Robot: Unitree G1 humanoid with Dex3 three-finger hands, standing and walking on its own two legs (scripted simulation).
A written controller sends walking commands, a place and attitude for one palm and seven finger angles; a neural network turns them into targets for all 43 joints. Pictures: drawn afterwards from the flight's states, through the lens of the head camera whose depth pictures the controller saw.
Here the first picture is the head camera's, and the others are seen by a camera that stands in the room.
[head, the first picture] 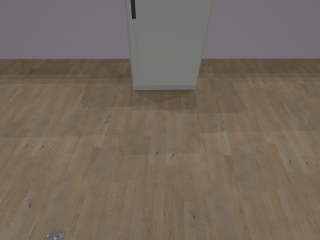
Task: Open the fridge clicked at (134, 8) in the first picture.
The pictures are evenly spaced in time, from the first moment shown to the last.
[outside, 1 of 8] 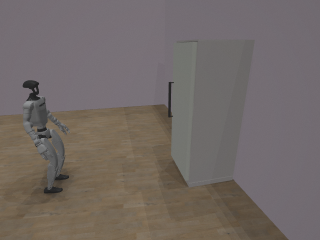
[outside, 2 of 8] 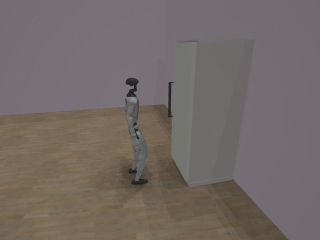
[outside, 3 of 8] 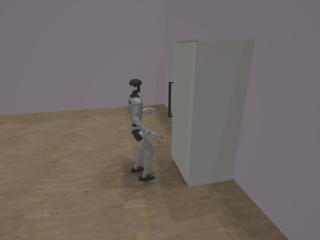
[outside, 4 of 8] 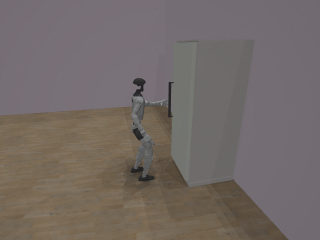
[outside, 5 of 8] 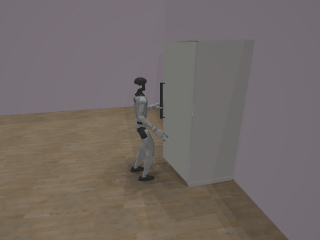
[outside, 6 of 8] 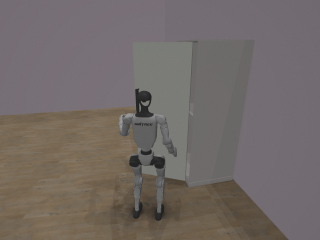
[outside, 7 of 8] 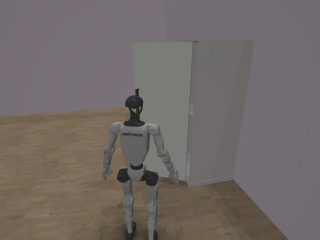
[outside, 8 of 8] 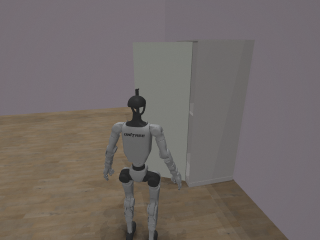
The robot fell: no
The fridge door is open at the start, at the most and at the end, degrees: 0 72 61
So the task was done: yes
